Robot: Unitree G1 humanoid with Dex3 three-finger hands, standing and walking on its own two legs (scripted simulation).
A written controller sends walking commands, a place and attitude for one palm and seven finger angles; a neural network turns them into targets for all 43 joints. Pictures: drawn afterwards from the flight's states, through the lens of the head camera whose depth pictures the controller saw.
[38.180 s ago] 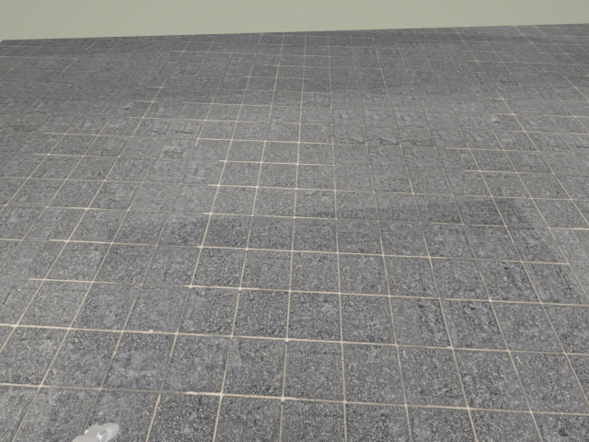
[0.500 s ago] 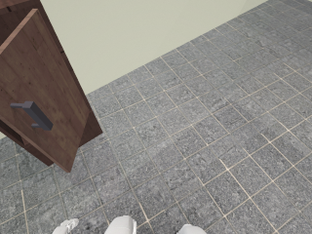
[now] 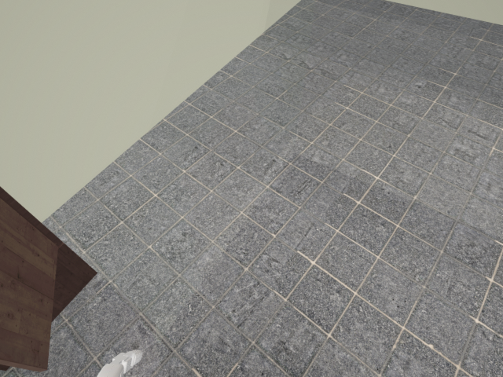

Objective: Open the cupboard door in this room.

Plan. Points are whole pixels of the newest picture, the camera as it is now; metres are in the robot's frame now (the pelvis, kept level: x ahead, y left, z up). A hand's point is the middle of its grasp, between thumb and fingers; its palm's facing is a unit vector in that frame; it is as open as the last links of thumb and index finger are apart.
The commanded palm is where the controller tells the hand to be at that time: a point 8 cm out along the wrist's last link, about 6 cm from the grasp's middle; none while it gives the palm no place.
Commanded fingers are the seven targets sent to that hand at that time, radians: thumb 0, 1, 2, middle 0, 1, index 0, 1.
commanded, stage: walk to a spot facing it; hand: left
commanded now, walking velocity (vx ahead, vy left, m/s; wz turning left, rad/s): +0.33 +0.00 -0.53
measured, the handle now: out of the picture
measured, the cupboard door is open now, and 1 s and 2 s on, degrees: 48 48 48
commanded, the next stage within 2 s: turn to face it in 1.46 s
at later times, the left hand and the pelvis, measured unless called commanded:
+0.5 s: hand (179, 282) +0.31 +0.17 -0.15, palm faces -0.26 -0.95 -0.18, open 7.4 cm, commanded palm none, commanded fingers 0.00 0.90 0.90 -0.20 -0.30 -0.20 -0.30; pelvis +0.17 +0.00 +0.02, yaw -16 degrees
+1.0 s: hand (230, 226) +0.46 +0.07 -0.17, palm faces -0.30 -0.94 -0.18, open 7.2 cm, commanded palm none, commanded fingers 0.00 0.90 0.90 -0.20 -0.30 -0.20 -0.30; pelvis +0.40 -0.11 +0.00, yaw -21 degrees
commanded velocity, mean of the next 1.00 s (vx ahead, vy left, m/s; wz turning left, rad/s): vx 0.36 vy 0.00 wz -0.28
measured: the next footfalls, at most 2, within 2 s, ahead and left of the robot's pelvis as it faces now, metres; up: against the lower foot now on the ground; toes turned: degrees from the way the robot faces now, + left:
left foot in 0.26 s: +0.23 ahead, +0.13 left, +0.00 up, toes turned -3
right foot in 0.64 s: +0.30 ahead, -0.19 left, +0.00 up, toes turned -27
